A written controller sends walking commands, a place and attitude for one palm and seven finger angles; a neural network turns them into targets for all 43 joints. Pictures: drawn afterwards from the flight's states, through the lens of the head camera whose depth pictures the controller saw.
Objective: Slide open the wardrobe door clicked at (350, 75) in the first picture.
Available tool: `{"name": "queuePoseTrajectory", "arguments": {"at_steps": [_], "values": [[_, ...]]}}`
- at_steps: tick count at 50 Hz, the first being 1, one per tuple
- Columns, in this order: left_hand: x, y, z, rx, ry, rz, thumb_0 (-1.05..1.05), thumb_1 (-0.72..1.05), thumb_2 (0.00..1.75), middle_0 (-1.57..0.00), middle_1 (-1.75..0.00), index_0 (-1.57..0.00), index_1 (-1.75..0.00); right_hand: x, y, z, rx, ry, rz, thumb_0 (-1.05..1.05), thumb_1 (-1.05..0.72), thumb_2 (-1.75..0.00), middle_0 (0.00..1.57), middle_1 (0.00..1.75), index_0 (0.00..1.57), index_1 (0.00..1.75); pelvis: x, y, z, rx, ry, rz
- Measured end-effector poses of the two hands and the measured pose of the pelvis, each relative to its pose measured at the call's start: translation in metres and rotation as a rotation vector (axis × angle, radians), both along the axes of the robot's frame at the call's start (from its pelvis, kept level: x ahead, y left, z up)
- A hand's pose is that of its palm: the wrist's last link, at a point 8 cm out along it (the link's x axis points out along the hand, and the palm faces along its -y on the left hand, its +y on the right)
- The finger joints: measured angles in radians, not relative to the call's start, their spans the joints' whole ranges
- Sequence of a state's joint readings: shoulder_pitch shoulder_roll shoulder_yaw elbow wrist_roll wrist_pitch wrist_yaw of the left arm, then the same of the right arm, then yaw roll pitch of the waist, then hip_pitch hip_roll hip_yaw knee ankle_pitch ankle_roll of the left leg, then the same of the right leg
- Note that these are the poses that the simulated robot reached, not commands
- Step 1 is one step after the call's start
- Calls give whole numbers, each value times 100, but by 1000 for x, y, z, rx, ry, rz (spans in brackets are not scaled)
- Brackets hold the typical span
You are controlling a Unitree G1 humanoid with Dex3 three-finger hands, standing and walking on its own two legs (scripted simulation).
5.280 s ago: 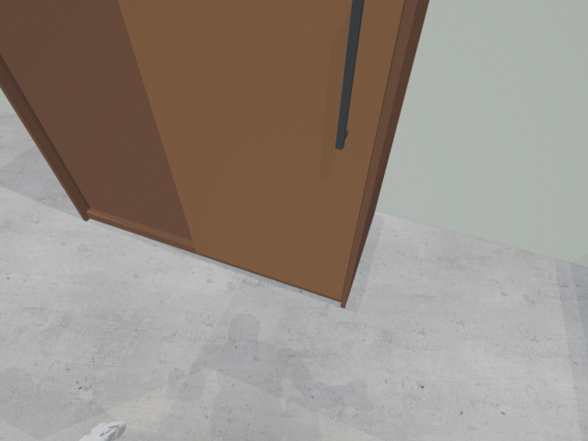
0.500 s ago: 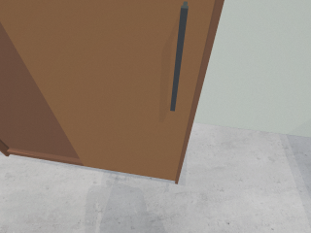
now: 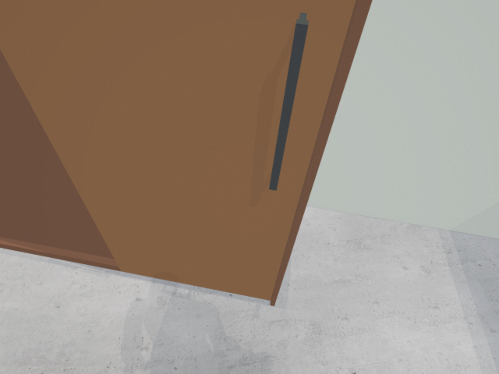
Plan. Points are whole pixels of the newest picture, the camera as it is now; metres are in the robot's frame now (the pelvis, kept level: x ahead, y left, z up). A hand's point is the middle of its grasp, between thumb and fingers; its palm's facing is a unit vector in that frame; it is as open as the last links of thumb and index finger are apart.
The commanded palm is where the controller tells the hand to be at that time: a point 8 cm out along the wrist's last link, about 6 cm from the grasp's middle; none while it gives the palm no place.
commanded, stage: come to a stop and stand still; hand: right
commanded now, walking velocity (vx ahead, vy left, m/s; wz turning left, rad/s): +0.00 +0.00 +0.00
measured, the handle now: (285, 117) +0.51 -0.02 +0.16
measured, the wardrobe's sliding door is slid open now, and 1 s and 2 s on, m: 0.00 0.00 0.00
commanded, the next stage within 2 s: look again from close up in 0.24 s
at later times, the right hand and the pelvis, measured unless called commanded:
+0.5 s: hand out of the picture +0.03 -0.17 -0.17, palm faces +0.03 +0.97 -0.23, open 7.4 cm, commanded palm none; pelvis +0.00 +0.02 +0.00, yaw -1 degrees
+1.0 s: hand out of the picture +0.01 -0.15 -0.17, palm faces +0.04 +0.97 -0.22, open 7.4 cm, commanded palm none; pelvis +0.00 +0.03 +0.00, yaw -1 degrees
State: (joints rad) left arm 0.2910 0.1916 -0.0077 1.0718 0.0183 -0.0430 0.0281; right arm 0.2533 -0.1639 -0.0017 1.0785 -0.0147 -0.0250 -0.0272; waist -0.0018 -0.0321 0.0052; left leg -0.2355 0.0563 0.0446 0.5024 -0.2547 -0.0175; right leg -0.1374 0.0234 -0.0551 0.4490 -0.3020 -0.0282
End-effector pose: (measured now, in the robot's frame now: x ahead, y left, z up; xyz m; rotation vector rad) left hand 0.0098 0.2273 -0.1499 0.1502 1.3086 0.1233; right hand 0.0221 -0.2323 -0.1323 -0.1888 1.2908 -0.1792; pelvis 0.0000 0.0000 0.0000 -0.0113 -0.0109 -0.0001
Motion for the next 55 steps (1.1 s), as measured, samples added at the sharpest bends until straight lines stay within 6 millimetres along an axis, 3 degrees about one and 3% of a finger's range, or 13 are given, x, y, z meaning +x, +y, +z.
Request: {"name": "queuePoseTrajectory", "arguments": {"at_steps": [12, 24, 55], "values": [[13, 18, 6, 34, 17, -11, 1, 91, 90, -20, -29, -20, -30, 6, 9, -4, 15, 19, -2, 1, -90, -90, 20, 30, 20, 30, 6, 10, 1, 3, -3, -5], [20, 24, 6, 22, 14, -28, 1, 91, 90, -20, -30, -20, -30, 0, 16, -2, 9, 29, -13, 1, -90, -90, 20, 30, 20, 30, 4, 19, 3, 3, -7, -11], [-4, 36, 7, 20, 55, -19, 1, 91, 90, -20, -30, -20, -30, -14, 31, -3, 21, 34, -20, 1, -90, -90, 20, 30, 20, 30, -5, 34, 4, 2, -10, -13]]}}
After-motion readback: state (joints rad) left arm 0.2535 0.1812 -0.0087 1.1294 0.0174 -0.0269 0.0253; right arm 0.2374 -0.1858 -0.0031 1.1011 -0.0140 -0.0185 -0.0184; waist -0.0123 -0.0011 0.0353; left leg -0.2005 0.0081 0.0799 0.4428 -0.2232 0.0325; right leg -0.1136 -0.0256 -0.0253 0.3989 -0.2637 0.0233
